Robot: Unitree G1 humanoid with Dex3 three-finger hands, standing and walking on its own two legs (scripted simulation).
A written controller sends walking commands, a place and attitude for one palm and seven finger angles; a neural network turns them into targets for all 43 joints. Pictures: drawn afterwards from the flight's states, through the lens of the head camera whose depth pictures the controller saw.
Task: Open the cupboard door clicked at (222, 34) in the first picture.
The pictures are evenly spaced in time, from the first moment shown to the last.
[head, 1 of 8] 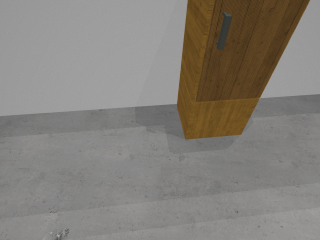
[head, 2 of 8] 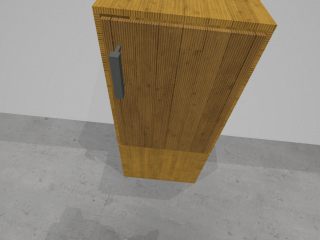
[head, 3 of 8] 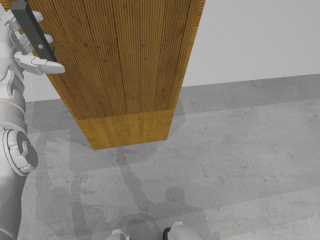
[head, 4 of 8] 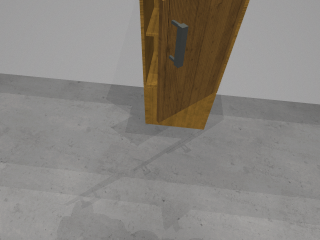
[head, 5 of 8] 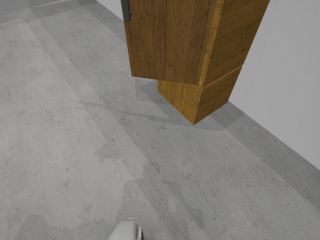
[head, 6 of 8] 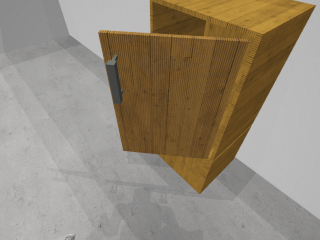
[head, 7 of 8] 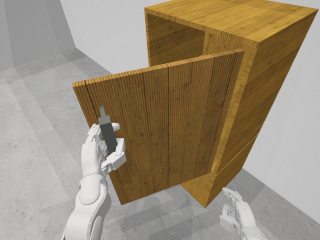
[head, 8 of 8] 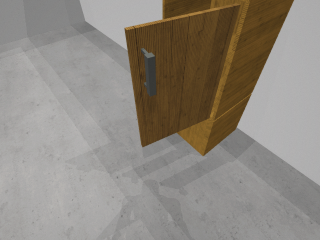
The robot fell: no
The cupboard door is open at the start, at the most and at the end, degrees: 0 80 78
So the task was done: yes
